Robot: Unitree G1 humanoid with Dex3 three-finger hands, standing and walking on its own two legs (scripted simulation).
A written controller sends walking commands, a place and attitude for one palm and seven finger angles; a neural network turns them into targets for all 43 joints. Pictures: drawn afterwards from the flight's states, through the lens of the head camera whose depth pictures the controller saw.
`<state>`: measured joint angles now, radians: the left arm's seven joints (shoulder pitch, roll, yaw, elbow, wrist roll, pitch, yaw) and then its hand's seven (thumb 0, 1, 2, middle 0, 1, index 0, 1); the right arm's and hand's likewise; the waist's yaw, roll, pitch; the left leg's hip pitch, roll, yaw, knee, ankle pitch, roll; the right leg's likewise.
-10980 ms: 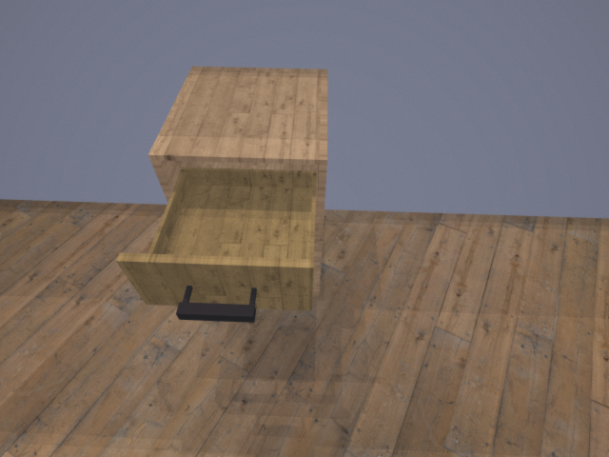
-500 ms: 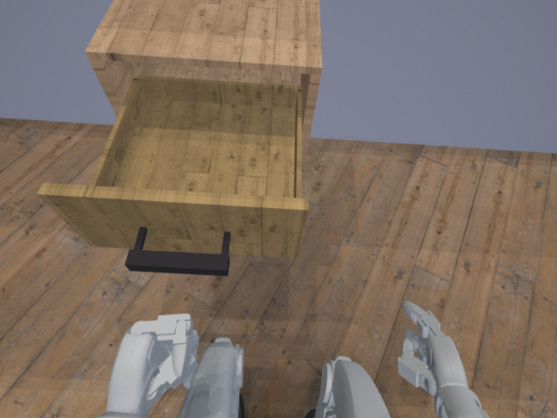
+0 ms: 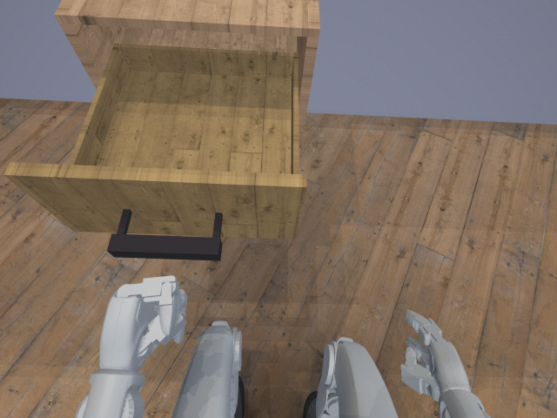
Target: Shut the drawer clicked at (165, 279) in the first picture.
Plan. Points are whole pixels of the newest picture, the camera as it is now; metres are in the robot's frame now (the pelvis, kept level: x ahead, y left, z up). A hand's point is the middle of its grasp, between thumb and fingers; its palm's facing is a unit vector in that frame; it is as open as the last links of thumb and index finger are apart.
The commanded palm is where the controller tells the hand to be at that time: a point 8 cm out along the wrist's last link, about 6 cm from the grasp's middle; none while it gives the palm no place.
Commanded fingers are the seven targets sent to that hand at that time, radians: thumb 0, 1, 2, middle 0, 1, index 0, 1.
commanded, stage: bring the fist close to the handle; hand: left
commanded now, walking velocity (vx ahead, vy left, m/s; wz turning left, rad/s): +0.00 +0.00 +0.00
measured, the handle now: (169, 232) +0.37 +0.19 -0.02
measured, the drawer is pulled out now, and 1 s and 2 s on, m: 0.30 0.30 0.18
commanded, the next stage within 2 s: push the drawer shut in 0.66 s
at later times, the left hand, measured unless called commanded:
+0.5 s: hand (190, 307) +0.26 +0.14 -0.02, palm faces -0.03 -1.00 +0.00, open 3.3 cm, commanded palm +0.25 +0.19 -0.02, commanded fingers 0.00 0.90 0.90 -1.40 -1.60 -1.40 -1.60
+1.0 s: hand (192, 288) +0.29 +0.14 -0.02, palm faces -0.01 -1.00 -0.04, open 3.2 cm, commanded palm +0.28 +0.18 -0.02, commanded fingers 0.00 0.90 0.90 -1.40 -1.60 -1.40 -1.60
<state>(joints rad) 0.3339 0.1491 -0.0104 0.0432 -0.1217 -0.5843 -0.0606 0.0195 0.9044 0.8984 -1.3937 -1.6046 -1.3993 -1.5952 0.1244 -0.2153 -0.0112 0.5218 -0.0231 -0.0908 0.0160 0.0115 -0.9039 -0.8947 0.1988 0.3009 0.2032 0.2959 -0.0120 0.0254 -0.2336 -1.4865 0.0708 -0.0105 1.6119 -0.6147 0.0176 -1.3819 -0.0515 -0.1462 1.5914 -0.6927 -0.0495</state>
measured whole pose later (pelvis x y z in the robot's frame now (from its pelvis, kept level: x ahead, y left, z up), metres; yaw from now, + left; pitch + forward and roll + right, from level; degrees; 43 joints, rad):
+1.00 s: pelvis -0.01 +0.01 -0.02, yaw +0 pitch +30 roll -4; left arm 0.09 0.17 -0.02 0.21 -0.09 -0.56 0.00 0.01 0.90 0.91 -1.40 -1.60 -1.40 -1.60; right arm 0.10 -0.23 0.01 0.53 -0.03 -0.02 0.02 0.01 -0.90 -0.89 0.20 0.30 0.20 0.30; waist -0.02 0.02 -0.23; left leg -1.58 0.06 -0.01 1.66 -0.61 0.03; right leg -1.47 -0.06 -0.14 1.64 -0.69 -0.04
